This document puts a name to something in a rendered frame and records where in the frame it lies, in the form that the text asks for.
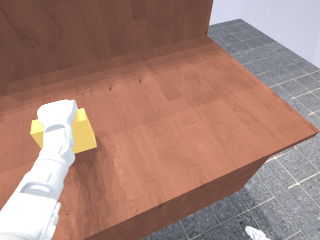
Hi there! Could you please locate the sponge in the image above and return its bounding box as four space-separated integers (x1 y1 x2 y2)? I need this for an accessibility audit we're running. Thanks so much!
30 108 97 154

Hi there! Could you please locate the left robot hand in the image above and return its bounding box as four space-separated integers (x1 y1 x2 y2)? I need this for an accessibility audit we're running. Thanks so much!
37 99 78 146

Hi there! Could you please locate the right robot hand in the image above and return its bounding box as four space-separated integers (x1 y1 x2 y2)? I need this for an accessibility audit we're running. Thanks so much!
245 226 270 240

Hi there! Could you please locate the robot left forearm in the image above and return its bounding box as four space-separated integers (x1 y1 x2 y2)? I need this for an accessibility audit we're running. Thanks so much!
0 121 75 225

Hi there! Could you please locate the table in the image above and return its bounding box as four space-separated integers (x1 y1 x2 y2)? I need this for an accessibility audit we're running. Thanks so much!
0 0 320 240

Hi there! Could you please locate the left robot upper arm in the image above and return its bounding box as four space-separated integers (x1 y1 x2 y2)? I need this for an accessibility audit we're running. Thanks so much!
0 192 61 240

